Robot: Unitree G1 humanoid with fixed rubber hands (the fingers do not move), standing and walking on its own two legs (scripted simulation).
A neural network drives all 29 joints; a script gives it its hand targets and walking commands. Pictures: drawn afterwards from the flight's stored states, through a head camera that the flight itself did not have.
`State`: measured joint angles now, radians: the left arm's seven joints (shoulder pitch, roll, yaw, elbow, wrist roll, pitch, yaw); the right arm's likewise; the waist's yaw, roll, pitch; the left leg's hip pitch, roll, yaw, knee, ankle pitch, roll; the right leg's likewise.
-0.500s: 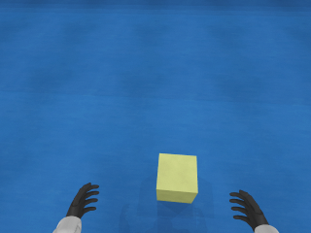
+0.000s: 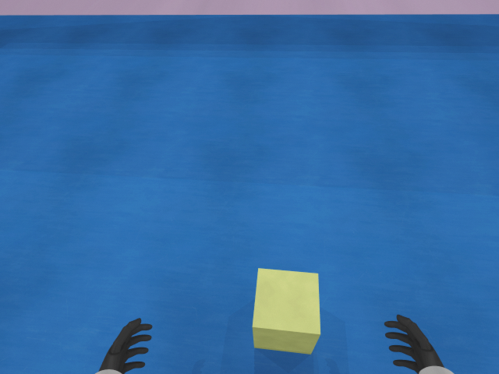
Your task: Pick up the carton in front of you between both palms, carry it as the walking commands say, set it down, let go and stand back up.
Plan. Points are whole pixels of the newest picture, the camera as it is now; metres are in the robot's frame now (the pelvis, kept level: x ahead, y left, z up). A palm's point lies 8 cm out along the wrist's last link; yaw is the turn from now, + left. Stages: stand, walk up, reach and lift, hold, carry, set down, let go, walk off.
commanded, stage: stand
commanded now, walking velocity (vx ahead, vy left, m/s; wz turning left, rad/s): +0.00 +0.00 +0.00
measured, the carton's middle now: (285, 312) +0.44 -0.08 -0.64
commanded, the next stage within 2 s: none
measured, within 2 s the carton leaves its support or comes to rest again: neither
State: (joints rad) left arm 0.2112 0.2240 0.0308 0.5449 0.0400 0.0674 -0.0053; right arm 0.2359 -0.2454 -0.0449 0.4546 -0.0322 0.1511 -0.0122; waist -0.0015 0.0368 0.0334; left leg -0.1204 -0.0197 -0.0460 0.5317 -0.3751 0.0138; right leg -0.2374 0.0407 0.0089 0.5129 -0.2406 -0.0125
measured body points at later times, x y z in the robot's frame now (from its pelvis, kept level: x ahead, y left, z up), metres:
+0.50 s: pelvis +0.02 +0.00 +0.00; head +0.02 -0.01 +0.45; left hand +0.15 +0.30 -0.09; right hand +0.17 -0.28 -0.10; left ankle -0.05 +0.11 -0.73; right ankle +0.02 -0.11 -0.73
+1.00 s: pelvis +0.00 +0.00 +0.01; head -0.01 -0.02 +0.46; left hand +0.11 +0.30 -0.09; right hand +0.11 -0.30 -0.11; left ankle -0.05 +0.11 -0.73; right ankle +0.02 -0.11 -0.73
